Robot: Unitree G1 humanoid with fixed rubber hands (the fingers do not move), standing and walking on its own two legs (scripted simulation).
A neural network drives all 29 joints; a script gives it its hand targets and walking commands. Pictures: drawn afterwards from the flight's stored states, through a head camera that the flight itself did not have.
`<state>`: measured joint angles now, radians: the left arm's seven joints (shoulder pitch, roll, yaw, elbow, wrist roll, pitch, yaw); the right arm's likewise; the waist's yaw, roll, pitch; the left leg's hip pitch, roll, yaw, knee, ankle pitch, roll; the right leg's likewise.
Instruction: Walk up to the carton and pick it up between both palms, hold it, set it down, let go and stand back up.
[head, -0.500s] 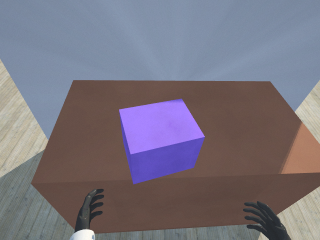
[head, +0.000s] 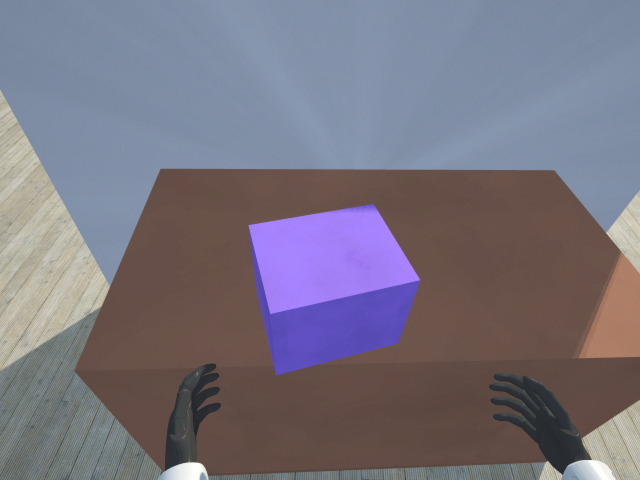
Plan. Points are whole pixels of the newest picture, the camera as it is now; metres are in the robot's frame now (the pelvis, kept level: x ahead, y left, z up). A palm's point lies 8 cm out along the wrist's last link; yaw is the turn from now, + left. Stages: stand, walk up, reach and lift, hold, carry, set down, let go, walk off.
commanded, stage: reach and lift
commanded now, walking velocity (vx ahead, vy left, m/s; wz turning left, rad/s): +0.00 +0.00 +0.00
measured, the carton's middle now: (326, 286) +0.44 +0.01 -0.04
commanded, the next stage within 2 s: none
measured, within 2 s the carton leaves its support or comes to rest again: neither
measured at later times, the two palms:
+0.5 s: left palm (180, 393) +0.23 +0.19 +0.00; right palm (523, 370) +0.28 -0.25 +0.00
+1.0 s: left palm (177, 339) +0.28 +0.20 +0.04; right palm (508, 307) +0.35 -0.24 +0.04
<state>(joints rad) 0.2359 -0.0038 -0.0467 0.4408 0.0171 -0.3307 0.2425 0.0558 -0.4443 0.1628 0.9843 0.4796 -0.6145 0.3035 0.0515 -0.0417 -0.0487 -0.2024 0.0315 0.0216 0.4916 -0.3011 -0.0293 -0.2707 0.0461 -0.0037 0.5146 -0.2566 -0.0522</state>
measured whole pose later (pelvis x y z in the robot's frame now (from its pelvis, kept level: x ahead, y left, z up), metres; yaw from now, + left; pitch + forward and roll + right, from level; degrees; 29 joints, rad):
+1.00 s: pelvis +0.00 +0.00 +0.01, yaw -1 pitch +6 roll +0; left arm -0.14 -0.01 0.08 0.32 0.01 0.06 0.23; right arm -0.38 -0.49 0.16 0.91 0.47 -0.27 0.26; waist 0.11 -0.01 -0.07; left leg -0.24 0.04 0.02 0.36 -0.22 -0.03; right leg -0.30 0.07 0.02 0.35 -0.15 -0.06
